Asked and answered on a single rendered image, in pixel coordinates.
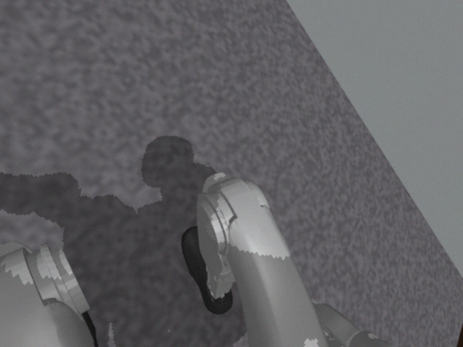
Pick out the right robot arm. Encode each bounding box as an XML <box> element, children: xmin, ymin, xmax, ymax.
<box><xmin>349</xmin><ymin>331</ymin><xmax>392</xmax><ymax>347</ymax></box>

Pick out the left robot foot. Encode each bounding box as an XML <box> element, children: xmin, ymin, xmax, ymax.
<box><xmin>82</xmin><ymin>311</ymin><xmax>98</xmax><ymax>347</ymax></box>

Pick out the right robot foot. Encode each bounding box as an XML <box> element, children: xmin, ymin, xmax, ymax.
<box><xmin>181</xmin><ymin>226</ymin><xmax>233</xmax><ymax>314</ymax></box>

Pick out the right robot hand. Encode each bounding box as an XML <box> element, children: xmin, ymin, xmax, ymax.
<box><xmin>311</xmin><ymin>298</ymin><xmax>362</xmax><ymax>347</ymax></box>

